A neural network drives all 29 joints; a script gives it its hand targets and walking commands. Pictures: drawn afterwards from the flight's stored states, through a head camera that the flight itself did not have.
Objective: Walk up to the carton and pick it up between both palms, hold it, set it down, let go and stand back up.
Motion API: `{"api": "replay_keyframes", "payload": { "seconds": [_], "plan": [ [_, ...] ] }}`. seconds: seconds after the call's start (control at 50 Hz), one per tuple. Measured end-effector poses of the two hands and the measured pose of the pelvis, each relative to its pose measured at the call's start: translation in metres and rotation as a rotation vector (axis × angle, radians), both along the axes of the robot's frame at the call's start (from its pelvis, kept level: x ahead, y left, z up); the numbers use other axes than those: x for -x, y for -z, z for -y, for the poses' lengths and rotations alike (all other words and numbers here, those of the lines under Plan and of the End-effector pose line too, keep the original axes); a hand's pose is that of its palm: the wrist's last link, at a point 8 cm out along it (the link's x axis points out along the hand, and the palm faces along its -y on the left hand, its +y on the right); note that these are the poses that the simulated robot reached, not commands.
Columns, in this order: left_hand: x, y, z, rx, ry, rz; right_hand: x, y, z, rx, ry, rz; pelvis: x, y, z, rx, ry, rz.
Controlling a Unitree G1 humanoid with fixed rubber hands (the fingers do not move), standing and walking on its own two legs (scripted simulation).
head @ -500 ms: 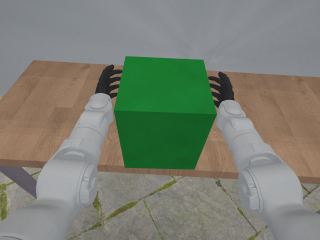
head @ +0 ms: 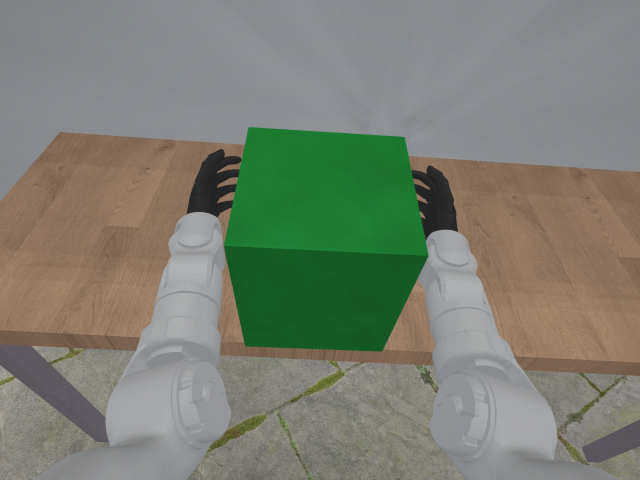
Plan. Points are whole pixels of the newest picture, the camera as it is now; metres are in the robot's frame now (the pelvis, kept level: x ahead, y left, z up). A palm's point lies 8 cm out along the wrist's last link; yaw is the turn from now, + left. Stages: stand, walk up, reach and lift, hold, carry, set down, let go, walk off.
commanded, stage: reach and lift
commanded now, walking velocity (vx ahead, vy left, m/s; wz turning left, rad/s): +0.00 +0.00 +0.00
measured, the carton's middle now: (320, 247) +0.42 +0.02 +0.06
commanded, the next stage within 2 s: none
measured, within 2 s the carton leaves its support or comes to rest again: leaves its support in 1.78 s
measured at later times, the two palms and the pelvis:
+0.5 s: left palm (205, 212) +0.41 +0.17 +0.12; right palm (435, 232) +0.41 -0.13 +0.12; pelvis +0.01 +0.00 +0.00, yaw +0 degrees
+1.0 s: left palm (205, 212) +0.41 +0.17 +0.12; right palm (435, 231) +0.41 -0.13 +0.12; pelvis +0.01 +0.00 +0.00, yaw +0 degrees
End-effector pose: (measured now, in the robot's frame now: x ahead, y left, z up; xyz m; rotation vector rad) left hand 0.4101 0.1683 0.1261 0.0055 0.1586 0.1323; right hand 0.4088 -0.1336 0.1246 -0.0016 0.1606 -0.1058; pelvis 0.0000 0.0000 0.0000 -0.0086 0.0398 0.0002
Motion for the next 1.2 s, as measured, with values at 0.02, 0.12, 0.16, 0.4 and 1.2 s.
{"api": "replay_keyframes", "payload": {
  "seconds": [0.02,0.12,0.16,0.4,1.2],
  "plan": [
    [0.0014,-0.0001,-0.0004,-0.001,0.001,0.0,0.0014,0.0003,-0.0003,0.0,-0.001,0.003,-0.0008,0.0,-0.0005,0.0,0.0,0.013],
    [0.0039,0.001,-0.0014,0.009,0.004,-0.007,0.0038,0.0008,-0.0012,0.0,-0.001,0.013,-0.0019,0.0004,-0.0017,-0.002,0.005,0.058],
    [0.003,0.0016,-0.0013,0.012,0.003,-0.012,0.0029,0.0014,-0.0011,0.004,-0.002,0.012,-0.0021,0.0005,-0.0016,-0.002,0.008,0.062],
    [-0.0018,0.0027,-0.0014,-0.013,0.005,-0.041,-0.0014,0.0073,-0.0013,-0.003,-0.001,0.036,-0.0079,0.0007,-0.0027,0.001,0.008,0.043],
    [-0.0023,0.0034,-0.0015,-0.016,0.006,-0.045,-0.0018,0.0088,-0.0019,-0.003,0.003,0.046,-0.0075,0.0,-0.001,0.001,0.0,0.028]
  ]
}}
